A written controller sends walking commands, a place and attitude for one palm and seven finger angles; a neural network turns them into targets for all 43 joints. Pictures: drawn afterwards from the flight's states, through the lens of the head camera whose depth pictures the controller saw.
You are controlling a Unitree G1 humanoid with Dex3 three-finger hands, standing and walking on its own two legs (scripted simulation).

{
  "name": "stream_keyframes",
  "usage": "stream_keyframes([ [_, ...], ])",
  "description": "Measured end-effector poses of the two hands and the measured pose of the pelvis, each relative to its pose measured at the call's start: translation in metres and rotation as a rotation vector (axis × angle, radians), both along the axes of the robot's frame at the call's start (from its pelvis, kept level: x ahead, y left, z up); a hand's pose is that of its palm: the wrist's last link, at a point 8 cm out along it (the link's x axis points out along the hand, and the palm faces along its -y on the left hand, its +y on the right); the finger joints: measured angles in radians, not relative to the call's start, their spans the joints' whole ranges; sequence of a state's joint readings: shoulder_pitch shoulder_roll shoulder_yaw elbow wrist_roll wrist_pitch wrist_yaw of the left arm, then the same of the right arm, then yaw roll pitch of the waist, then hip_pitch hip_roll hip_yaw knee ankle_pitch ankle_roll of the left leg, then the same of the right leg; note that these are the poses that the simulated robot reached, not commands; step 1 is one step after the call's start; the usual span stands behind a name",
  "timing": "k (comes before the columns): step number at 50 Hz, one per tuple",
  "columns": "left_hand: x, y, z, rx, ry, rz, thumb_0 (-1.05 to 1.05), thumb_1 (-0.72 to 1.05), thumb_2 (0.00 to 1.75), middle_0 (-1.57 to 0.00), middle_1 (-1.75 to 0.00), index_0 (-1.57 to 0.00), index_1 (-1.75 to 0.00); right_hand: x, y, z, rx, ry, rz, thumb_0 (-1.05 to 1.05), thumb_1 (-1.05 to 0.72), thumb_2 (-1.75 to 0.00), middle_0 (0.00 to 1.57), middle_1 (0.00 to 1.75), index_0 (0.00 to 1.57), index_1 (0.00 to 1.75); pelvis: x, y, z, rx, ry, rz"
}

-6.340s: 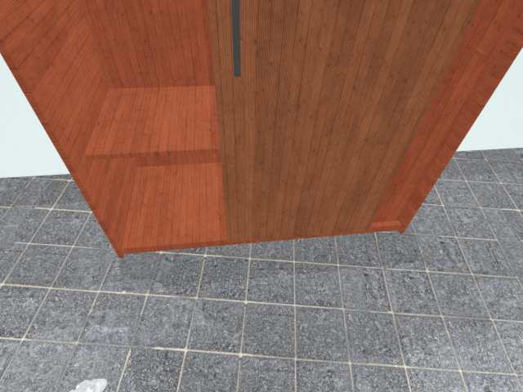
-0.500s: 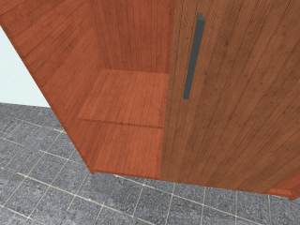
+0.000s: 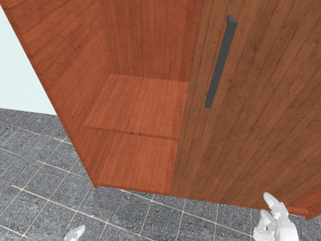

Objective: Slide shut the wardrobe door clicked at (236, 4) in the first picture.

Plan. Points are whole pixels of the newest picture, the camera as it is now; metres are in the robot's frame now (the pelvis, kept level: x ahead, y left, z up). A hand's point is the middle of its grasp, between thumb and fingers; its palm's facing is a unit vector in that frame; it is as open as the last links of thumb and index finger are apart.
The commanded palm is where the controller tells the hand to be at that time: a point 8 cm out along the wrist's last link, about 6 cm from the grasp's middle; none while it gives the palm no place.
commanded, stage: raise the hand with hooked fingers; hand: right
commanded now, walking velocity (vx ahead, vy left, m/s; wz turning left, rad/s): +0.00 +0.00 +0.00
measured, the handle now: (217, 67) +0.48 -0.09 +0.22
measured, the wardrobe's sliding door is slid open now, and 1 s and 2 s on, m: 0.46 0.46 0.46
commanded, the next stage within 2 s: move the hooked fingers beside the handle in 1.92 s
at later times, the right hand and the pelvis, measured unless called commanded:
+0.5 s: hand (262, 220) +0.18 -0.18 +0.06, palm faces +0.04 +1.00 -0.08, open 10.2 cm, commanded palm +0.16 -0.24 +0.07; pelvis -0.02 +0.05 -0.03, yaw -2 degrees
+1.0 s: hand (313, 179) +0.23 -0.25 +0.15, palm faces +0.10 +0.99 -0.08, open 13.1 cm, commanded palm +0.20 -0.29 +0.17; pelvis -0.01 +0.00 +0.00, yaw +0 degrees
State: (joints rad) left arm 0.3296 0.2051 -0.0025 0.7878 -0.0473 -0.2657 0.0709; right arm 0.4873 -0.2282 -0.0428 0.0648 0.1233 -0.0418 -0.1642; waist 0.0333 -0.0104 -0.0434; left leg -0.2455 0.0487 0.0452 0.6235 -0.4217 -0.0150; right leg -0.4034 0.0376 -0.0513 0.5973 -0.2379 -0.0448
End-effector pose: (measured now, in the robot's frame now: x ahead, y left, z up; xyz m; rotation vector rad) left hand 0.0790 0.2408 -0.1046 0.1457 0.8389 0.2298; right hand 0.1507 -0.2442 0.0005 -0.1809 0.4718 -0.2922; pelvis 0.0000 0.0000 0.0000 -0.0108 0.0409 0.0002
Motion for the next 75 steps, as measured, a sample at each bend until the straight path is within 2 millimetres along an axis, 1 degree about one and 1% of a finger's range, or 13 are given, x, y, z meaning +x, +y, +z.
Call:
stream_keyframes([
  [3, 0.033, 0.014, 0.009, 0.02, -0.133, -0.037, 0.01, 0.91, 0.9, -0.21, -0.3, -0.2, -0.3, 0.044, 0.021, 0.049, 0.043, -0.364, 0.128, 0.04, -0.86, -0.86, 0.2, 0.36, 0.2, 0.37, -0.004, 0.007, -0.009, 0.008, 0.047, 0.008],
  [6, 0.063, 0.029, 0.018, 0.035, -0.227, -0.057, 0.01, 0.91, 0.9, -0.21, -0.3, -0.2, -0.3, 0.052, 0.043, 0.053, 0.14, -0.537, 0.282, 0.03, -0.78, -0.83, 0.21, 0.4, 0.2, 0.41, -0.01, 0.018, -0.021, 0.006, 0.082, 0.022],
  [12, 0.106, 0.05, 0.039, 0.09, -0.328, -0.097, 0.01, 0.9, 0.9, -0.2, -0.3, -0.2, -0.3, 0.003, 0.036, 0.009, 0.185, -0.347, 0.217, 0.01, -0.62, -0.78, 0.23, 0.48, 0.22, 0.49, -0.012, 0.037, -0.033, 0.004, 0.083, 0.016],
  [15, 0.115, 0.051, 0.041, 0.111, -0.338, -0.136, 0.01, 0.91, 0.9, -0.2, -0.3, -0.2, -0.3, -0.027, 0.018, 0.013, 0.111, -0.357, 0.099, 0.02, -0.54, -0.75, 0.23, 0.53, 0.23, 0.54, -0.013, 0.044, -0.035, 0.016, 0.08, -0.006],
  [19, 0.113, 0.045, 0.027, 0.106, -0.303, -0.194, 0.01, 0.91, 0.9, -0.2, -0.3, -0.2, -0.3, -0.035, 0.006, 0.041, 0.037, -0.514, 0.092, 0.02, -0.45, -0.71, 0.24, 0.59, 0.23, 0.6, -0.018, 0.051, -0.037, 0.04, 0.07, -0.037],
  [25, 0.084, 0.034, 0.005, 0.041, -0.211, -0.182, 0.01, 0.9, 0.9, -0.21, -0.3, -0.2, -0.3, 0.008, 0.009, 0.063, 0.084, -0.511, 0.275, 0.01, -0.3, -0.65, 0.24, 0.68, 0.24, 0.69, -0.02, 0.052, -0.029, 0.041, 0.05, -0.035],
  [30, 0.057, 0.033, 0.005, 0.006, -0.185, -0.109, 0.02, 0.9, 0.9, -0.21, -0.3, -0.2, -0.3, 0.039, -0.004, 0.082, 0.106, -0.462, 0.272, 0.01, -0.18, -0.6, 0.26, 0.75, 0.25, 0.76, -0.014, 0.047, -0.018, 0.025, 0.042, -0.004],
  [36, 0.043, 0.039, 0.015, 0.03, -0.183, -0.063, 0.02, 0.9, 0.9, -0.21, -0.3, -0.2, -0.3, 0.049, -0.019, 0.108, 0.092, -0.524, 0.245, 0.01, -0.05, -0.54, 0.26, 0.84, 0.26, 0.85, -0.005, 0.033, -0.009, 0.021, 0.035, 0.016],
  [44, 0.063, 0.028, 0.039, 0.091, -0.251, -0.084, 0.02, 0.9, 0.9, -0.2, -0.3, -0.2, -0.3, 0.053, -0.039, 0.123, 0.081, -0.532, 0.243, 0.0, 0.14, -0.46, 0.28, 0.96, 0.28, 0.97, -0.005, 0.014, -0.002, 0.031, 0.002, 0.006],
  [53, 0.102, -0.02, 0.063, 0.042, -0.369, -0.178, 0.02, 0.9, 0.9, -0.2, -0.3, -0.2, -0.3, 0.059, -0.066, 0.166, 0.053, -0.594, 0.225, 0.0, 0.35, -0.37, 0.29, 1.1, 0.29, 1.11, -0.011, 0.0, 0.004, 0.039, -0.045, -0.012],
  [61, 0.112, -0.052, 0.069, -0.014, -0.385, -0.246, 0.01, 0.9, 0.9, -0.21, -0.3, -0.2, -0.3, 0.059, -0.084, 0.199, 0.023, -0.591, 0.214, 0.0, 0.47, -0.32, 0.3, 1.17, 0.3, 1.18, -0.018, -0.005, 0.009, 0.039, -0.073, -0.025],
  [67, 0.104, -0.052, 0.064, -0.026, -0.347, -0.251, 0.01, 0.9, 0.9, -0.21, -0.3, -0.2, -0.3, 0.06, -0.093, 0.223, 0.006, -0.597, 0.207, -0.01, 0.49, -0.31, 0.3, 1.19, 0.3, 1.2, -0.023, -0.003, 0.011, 0.037, -0.086, -0.031],
  [75, 0.089, -0.029, 0.057, -0.011, -0.3, -0.216, 0.02, 0.9, 0.9, -0.21, -0.3, -0.2, -0.3, 0.066, -0.096, 0.247, -0.007, -0.594, 0.209, -0.01, 0.5, -0.3, 0.3, 1.19, 0.3, 1.2, -0.026, 0.004, 0.012, 0.033, -0.093, -0.033],
])
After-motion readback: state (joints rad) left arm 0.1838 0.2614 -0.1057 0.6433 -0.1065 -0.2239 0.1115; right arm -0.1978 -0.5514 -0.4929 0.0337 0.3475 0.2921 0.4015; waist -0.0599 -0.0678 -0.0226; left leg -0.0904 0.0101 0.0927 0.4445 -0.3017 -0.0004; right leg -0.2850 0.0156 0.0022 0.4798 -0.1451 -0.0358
